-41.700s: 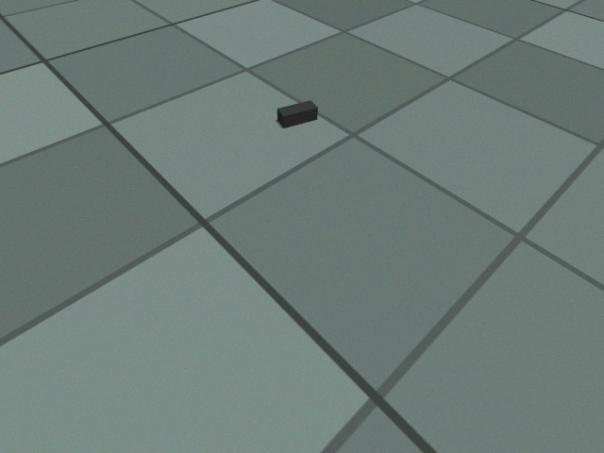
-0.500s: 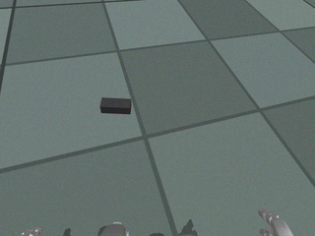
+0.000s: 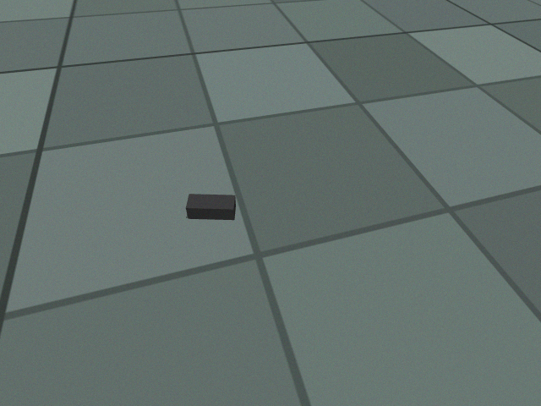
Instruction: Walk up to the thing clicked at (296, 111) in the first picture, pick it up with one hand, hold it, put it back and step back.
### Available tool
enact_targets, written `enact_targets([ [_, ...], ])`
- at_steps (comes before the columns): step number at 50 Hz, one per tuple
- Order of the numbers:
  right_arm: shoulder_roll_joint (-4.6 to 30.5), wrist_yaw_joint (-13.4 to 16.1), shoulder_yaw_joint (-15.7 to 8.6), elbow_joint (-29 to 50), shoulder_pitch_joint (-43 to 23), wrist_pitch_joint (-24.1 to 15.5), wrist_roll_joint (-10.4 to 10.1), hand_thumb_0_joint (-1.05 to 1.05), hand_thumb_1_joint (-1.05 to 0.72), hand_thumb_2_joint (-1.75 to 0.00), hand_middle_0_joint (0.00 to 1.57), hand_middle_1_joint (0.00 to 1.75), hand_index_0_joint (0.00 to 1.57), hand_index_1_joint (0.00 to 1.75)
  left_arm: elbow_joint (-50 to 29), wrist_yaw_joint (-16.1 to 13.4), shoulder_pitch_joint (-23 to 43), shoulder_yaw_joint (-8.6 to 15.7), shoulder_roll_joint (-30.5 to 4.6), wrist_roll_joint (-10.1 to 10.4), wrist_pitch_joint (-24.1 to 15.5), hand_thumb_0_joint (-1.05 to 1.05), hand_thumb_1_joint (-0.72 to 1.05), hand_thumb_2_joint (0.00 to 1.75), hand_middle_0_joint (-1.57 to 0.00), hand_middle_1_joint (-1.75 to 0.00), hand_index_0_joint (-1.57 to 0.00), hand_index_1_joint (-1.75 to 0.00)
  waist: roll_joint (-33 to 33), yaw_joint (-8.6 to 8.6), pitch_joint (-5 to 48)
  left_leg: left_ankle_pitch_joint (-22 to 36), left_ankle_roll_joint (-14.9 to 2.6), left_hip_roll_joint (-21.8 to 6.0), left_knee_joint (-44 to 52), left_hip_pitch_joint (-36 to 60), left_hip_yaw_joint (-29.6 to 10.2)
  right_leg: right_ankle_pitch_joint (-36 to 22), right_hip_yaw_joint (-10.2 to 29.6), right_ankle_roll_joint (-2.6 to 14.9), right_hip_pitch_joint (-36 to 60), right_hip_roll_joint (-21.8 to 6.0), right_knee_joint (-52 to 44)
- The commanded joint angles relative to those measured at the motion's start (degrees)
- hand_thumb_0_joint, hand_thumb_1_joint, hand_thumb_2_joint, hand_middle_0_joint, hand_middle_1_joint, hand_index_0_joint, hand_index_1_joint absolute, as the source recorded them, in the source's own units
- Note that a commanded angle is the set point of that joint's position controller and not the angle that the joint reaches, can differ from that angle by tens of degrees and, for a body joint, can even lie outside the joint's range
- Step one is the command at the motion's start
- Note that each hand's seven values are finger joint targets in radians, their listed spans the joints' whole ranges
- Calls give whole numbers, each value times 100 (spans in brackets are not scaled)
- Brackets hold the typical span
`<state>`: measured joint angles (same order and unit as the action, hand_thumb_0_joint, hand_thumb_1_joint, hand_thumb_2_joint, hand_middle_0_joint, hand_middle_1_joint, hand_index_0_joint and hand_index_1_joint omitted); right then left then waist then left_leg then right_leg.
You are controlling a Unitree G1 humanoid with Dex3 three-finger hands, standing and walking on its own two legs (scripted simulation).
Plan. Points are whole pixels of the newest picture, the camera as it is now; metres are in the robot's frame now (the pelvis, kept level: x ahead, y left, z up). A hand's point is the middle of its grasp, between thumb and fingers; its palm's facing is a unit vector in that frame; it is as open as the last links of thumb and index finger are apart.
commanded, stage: step back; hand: left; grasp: from above
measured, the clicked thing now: (211, 207) +1.08 +0.26 -0.73
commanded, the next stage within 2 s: stand in 0.66 s
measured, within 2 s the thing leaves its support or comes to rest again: neither
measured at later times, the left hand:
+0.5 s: hand out of the picture +0.09 +0.28 -0.16, palm faces +0.08 -0.92 -0.37, open 7.4 cm
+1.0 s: hand out of the picture +0.14 +0.25 -0.14, palm faces +0.01 -0.94 -0.35, open 7.4 cm
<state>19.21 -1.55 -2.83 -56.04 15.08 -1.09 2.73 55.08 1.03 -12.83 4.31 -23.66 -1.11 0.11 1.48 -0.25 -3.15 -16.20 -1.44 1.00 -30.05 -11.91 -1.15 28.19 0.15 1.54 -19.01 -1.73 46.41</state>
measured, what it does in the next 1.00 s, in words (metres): steps on the spot: left foot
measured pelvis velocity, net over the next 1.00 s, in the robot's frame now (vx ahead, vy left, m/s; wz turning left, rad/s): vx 0.06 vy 0.00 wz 0.02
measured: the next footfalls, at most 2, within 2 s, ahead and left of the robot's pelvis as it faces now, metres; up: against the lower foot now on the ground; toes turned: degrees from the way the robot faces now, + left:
left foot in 0.42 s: +0.14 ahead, +0.13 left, +0.00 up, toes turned +4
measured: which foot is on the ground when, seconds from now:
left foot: down 0.00-0.12, up 0.14-0.40, down 0.42-1.00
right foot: down 0.00-1.00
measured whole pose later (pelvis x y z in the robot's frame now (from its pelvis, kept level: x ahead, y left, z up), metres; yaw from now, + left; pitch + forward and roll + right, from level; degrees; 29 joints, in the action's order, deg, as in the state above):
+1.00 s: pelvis +0.06 +0.00 +0.01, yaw +1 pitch -3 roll +0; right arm 20.0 -1.2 -1.1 -64.3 5.5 -0.7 0.8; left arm 63.3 0.4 -6.8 0.3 -20.3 -0.1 -1.6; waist -0.2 0.1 -3.5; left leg -8.4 1.0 -2.3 -22.7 -11.6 2.5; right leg 15.4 -0.4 -1.7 -5.3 -2.2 23.4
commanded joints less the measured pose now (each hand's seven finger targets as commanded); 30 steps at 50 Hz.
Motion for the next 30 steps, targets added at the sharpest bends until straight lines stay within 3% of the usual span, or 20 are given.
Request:
enact_targets([
  [1,1775,100,-445,524,-417,-142,-45,0,-90,-90,20,30,20,30,-373,-2,85,292,-925,-4,-223,0,90,90,-20,-30,-20,-30,-1115,-5,-140,-1458,-879,-1212,1350,-493,-1618,-350,-184,-3,132,98,-769],
  [2,1685,96,-416,564,-503,-90,-62,0,-90,-90,20,30,20,30,-317,-19,12,283,-846,-22,-252,0,90,90,-20,-30,-20,-30,-1010,-77,-17,-1243,-765,-1068,1054,-657,-1321,-629,-312,24,582,211,-1411],
  [4,1358,95,-312,605,-673,8,-130,0,-90,-90,20,30,20,30,-105,-109,-535,322,-873,-80,-307,0,90,90,-20,-30,-20,-30,-649,-443,272,-971,-444,-687,-61,-1221,-790,-1057,-287,45,1728,286,-2193],
  [5,1009,129,-201,716,-629,15,-162,0,-90,-90,20,30,20,30,-47,-158,-798,426,-1224,-151,-329,0,90,90,-20,-30,-20,-30,380,-563,271,-1266,-207,-90,-1239,-2068,-533,-207,1032,210,2179,-394,-2704],
  [6,825,171,-126,824,-614,11,-141,0,-90,-90,20,30,20,30,-192,-183,-744,514,-1635,-202,-357,0,90,90,-20,-30,-20,-30,993,-567,123,-1703,28,563,-2290,-2926,-431,838,2986,664,2177,-1677,-3524],
  [7,1279,241,-269,700,-529,30,-88,0,-90,-90,20,30,20,30,-362,-197,-238,540,-1790,-167,-347,0,90,90,-20,-30,-20,-30,397,-460,-154,-1606,67,54,-2628,-2500,-749,1469,3398,1013,1144,-2296,-3694],
  [8,1502,237,-333,608,-309,-11,-105,0,-90,-90,20,30,20,30,-491,-183,134,534,-1803,-142,-361,0,90,90,-20,-30,-20,-30,409,-264,-383,-1455,63,-227,-2739,-2339,-764,1188,3410,1411,816,-2413,-3570],
  [9,1558,212,-328,506,-245,-49,-131,0,-90,-90,20,30,20,30,-529,-181,229,477,-1548,-89,-400,0,90,90,-20,-30,-20,-30,149,-169,-448,-1169,87,-316,-2737,-2269,-820,306,2808,1338,901,-2090,-3372],
  [11,1341,172,-292,387,-175,-74,-139,0,-90,-90,20,30,20,30,-491,-187,219,347,-1265,-54,-476,0,90,90,-20,-30,-20,-30,202,-89,-232,-778,103,-250,-2409,-1917,-747,-1422,1511,931,1024,-1408,-2999],
  [12,1224,159,-266,354,-72,-64,-111,0,-90,-90,20,30,20,30,-412,-191,187,325,-1233,-27,-486,0,90,90,-20,-30,-20,-30,290,-84,-166,-653,129,-212,-2301,-1677,-651,-2134,1187,803,914,-1288,-2786],
  [14,1133,127,-222,380,-152,-36,-115,0,-90,-90,20,30,20,30,-411,-190,121,296,-1244,-42,-495,0,90,90,-20,-30,-20,-30,567,-127,-70,-652,160,-256,-1701,-1321,-313,-3322,822,835,852,-1289,-2521],
  [17,1021,138,-199,406,-317,-56,-145,0,-90,-90,20,30,20,30,-437,-213,223,244,-1184,7,-414,0,90,90,-20,-30,-20,-30,779,-138,148,-325,150,-192,-835,-836,244,-4899,360,737,1059,-1162,-1946],
  [19,1013,167,-209,353,-331,-60,-155,0,-90,-90,20,30,20,30,-457,-234,264,213,-1188,44,-327,0,90,90,-20,-30,-20,-30,736,-74,290,330,76,-79,-233,-483,495,-5156,187,573,1064,-1016,-1425],
  [21,1165,204,-281,257,-227,-70,-143,0,-90,-90,20,30,20,30,-523,-231,313,140,-1121,61,-255,0,90,90,-20,-30,-20,-30,378,56,526,1679,-89,-161,208,257,258,-4447,112,311,679,-806,-911],
  [22,1470,238,-349,244,-164,-82,-114,0,-90,-90,20,30,20,30,-582,-228,247,84,-960,95,-233,0,90,90,-20,-30,-20,-30,-233,86,823,2553,-338,-714,174,734,-367,-3799,24,136,306,-544,-444],
  [23,1683,268,-373,328,-249,-112,-113,0,-90,-90,20,30,20,30,-566,-229,179,34,-777,178,-194,0,90,90,-20,-30,-20,-30,-852,75,1062,2711,-844,-1544,492,807,-1482,-2415,-158,-121,26,35,237],
  [24,1854,271,-359,409,-519,-110,-174,0,-90,-90,20,30,20,30,-395,-268,106,64,-820,209,-84,0,90,90,-20,-30,-20,-30,-1046,8,1039,2193,-1428,-2116,684,160,-1972,55,-55,-65,300,127,297],
  [25,1859,270,-390,364,-700,-77,-147,0,-90,-90,20,30,20,30,-320,-266,246,59,-928,158,-42,0,90,90,-20,-30,-20,-30,-1058,49,800,1355,-1469,-2156,902,-316,-2069,589,105,-13,448,-3,409],
  [27,1714,276,-324,389,-960,-48,-81,0,-90,-90,20,30,20,30,-245,-209,206,54,-868,127,-29,0,90,90,-20,-30,-20,-30,-1099,-42,605,387,-1140,-1775,1032,-313,-1461,624,247,86,146,-54,356],
  [30,1621,265,-303,340,-1171,-42,-74,0,-90,-90,20,30,20,30,-5,-196,-124,68,-803,101,-81,0,90,90,-20,-30,-20,-30,-1231,-140,486,505,-844,-1521,795,-296,-1155,-178,-3,-10,183,-30,-496],
])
